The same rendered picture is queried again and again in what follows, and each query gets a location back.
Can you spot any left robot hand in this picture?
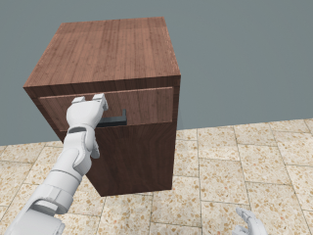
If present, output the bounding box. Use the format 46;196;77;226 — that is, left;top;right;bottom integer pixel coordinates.
67;93;109;159

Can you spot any handle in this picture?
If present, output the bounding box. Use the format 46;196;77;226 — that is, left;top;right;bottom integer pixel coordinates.
96;109;127;128

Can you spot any right robot hand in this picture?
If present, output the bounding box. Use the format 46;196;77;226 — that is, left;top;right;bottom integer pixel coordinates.
232;207;268;235

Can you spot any drawer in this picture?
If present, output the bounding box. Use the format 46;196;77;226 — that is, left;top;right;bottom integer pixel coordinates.
39;86;172;130

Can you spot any robot left upper arm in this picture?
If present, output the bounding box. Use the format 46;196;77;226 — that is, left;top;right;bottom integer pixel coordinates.
11;209;66;235

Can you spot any cabinet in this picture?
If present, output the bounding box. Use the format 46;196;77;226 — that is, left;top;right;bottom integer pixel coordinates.
22;17;181;197

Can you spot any robot left forearm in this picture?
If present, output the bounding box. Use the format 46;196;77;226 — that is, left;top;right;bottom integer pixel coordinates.
4;123;95;235

